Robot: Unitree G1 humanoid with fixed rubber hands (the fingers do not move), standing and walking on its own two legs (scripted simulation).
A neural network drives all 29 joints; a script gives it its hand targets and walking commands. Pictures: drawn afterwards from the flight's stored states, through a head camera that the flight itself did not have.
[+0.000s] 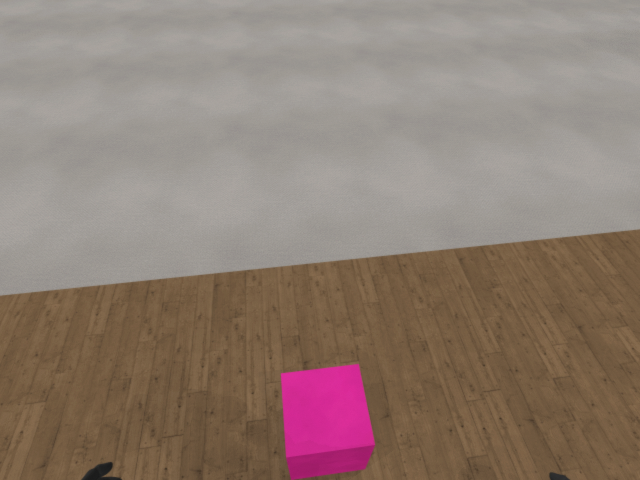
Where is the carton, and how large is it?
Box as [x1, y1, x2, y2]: [281, 364, 374, 479]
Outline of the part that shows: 358,364 281,373 286,459 291,479 362,469 365,467 374,446 374,442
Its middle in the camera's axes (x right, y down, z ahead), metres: +0.01 +0.51 +1.06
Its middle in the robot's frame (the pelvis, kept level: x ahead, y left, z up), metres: +0.39 +0.00 -0.66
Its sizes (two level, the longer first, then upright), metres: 0.210 0.200 0.250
